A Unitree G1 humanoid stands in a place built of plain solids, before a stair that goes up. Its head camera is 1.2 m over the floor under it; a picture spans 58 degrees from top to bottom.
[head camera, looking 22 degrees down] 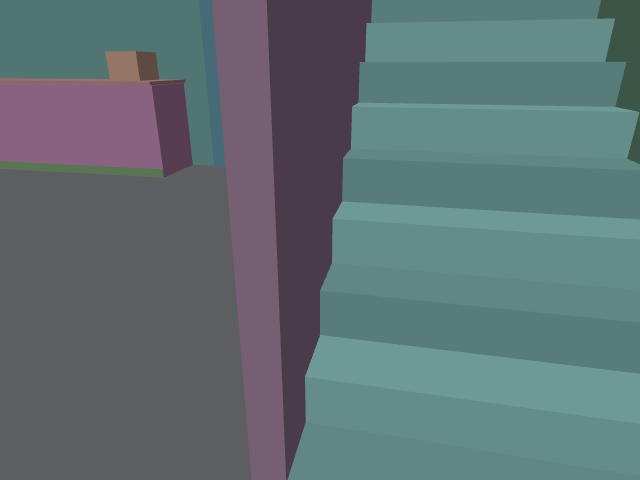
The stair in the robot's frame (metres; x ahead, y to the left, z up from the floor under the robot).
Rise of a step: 0.17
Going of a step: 0.22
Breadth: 1.07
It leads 12 degrees to the right of straight ahead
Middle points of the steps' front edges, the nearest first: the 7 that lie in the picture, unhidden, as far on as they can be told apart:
0.92 -0.48 0.35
1.14 -0.52 0.52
1.35 -0.57 0.69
1.56 -0.61 0.87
1.77 -0.66 1.04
1.99 -0.70 1.21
2.20 -0.75 1.39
